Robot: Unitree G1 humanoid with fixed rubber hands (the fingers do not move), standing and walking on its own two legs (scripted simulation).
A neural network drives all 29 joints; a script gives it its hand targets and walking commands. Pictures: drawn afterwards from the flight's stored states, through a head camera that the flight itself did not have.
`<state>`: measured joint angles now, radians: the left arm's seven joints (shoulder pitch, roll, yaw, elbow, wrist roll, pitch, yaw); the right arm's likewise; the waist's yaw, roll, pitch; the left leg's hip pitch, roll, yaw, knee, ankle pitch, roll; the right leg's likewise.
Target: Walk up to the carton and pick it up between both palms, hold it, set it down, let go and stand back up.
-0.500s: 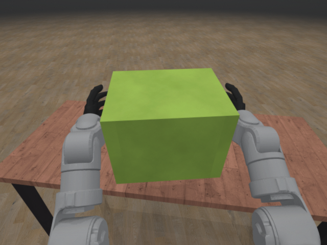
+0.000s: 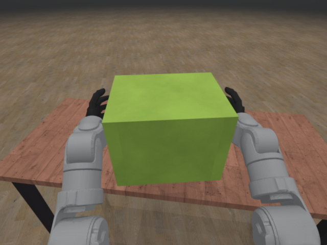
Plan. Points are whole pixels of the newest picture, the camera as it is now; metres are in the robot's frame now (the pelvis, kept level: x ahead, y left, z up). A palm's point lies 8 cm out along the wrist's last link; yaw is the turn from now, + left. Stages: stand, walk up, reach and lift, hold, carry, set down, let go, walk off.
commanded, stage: hold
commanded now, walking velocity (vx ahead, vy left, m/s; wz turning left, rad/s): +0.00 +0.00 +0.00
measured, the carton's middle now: (166, 126) +0.36 +0.02 +0.19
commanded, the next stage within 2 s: none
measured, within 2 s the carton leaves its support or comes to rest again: neither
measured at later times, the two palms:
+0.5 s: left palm (93, 112) +0.35 +0.19 +0.23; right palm (236, 112) +0.38 -0.14 +0.22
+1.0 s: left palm (92, 115) +0.34 +0.19 +0.23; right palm (237, 111) +0.37 -0.14 +0.23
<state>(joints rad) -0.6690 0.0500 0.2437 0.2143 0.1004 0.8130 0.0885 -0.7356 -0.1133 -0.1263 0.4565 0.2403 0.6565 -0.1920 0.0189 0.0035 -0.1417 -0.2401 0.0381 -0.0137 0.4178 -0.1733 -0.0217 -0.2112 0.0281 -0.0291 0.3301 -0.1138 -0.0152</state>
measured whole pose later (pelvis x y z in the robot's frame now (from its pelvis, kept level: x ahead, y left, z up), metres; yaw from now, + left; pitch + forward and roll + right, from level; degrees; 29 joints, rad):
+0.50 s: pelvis +0.00 +0.00 +0.00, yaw +0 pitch +0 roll -1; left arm -0.66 0.05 0.21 0.06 0.08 0.83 0.12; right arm -0.68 -0.11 -0.13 0.29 0.24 0.64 -0.19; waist 0.02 -0.01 -0.13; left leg -0.24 0.04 -0.01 0.42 -0.18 -0.02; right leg -0.21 0.03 -0.03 0.33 -0.12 -0.02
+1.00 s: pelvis +0.00 +0.00 +0.00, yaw +0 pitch -1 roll -1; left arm -0.66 0.05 0.25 0.15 0.10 0.82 0.08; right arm -0.74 -0.11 -0.13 0.39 0.24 0.66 -0.19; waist 0.02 0.01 -0.15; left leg -0.22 0.04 -0.01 0.42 -0.18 -0.02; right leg -0.20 0.03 -0.03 0.33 -0.12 -0.02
